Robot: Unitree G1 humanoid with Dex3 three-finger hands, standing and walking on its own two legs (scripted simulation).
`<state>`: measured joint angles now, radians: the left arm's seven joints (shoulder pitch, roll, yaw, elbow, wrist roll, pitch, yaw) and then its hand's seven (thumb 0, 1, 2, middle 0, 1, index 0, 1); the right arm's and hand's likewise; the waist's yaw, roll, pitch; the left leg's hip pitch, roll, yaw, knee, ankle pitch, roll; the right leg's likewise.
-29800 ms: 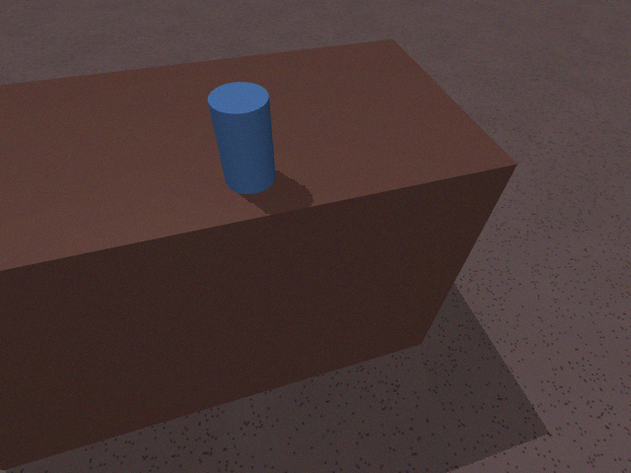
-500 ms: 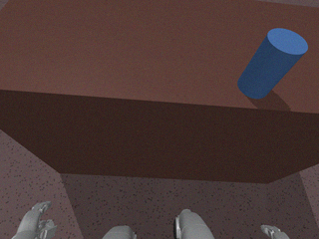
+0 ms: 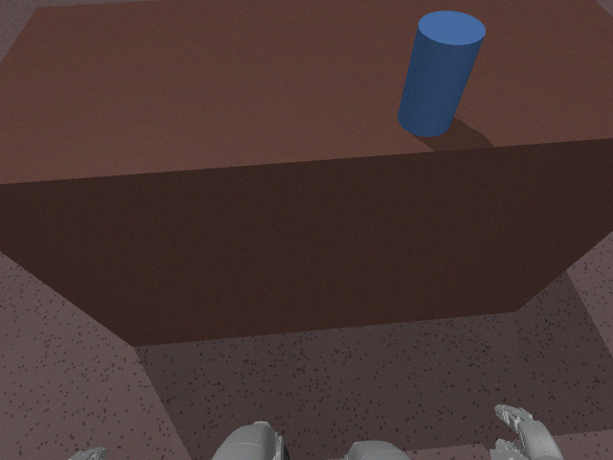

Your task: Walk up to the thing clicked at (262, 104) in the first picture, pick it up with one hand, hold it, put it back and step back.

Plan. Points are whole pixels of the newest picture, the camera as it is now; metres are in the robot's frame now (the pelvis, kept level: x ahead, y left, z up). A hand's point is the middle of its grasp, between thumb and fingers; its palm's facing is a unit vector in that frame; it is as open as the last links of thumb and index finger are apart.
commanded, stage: step back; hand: right
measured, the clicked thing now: (436, 78) +0.61 -0.20 +0.12
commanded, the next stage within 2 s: none
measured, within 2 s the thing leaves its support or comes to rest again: neither
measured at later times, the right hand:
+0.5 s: hand out of the picture -0.06 -0.26 -0.13, palm faces -0.12 +0.89 -0.44, open 7.4 cm
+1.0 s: hand out of the picture -0.19 -0.33 -0.15, palm faces -0.05 +0.93 -0.36, open 7.4 cm
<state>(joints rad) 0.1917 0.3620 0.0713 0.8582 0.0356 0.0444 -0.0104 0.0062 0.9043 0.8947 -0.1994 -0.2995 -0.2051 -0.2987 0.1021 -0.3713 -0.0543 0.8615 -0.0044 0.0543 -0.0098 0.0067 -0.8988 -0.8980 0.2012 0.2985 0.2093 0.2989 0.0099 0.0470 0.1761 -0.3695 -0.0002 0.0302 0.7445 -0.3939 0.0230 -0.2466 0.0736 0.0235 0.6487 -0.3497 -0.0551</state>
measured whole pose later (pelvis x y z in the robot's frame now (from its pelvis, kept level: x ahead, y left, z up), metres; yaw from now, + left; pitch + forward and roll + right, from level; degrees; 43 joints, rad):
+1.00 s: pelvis -0.30 -0.06 +0.01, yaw +0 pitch -1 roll +3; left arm 0.24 0.35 0.07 0.86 0.04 0.07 -0.01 0.01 0.90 0.89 -0.20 -0.30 -0.21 -0.30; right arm 0.17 -0.41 -0.05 0.86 -0.01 0.05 -0.02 0.01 -0.90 -0.90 0.20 0.30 0.21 0.30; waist 0.04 0.02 0.10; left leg -0.52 -0.11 -0.14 1.12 -0.44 0.00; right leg -0.28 -0.02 0.04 0.62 -0.32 -0.03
